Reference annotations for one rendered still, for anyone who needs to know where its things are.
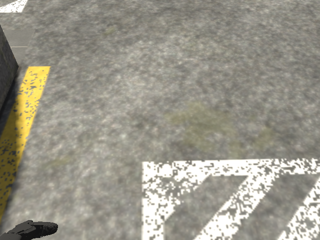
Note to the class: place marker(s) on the robot left hand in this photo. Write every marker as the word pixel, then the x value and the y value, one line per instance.
pixel 29 230

